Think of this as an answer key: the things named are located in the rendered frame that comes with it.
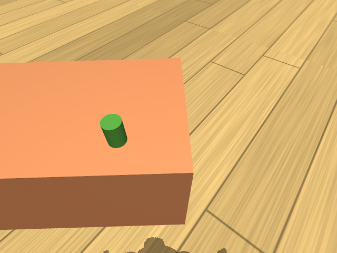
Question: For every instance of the can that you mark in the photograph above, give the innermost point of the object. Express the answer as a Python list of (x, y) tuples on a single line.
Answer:
[(113, 129)]

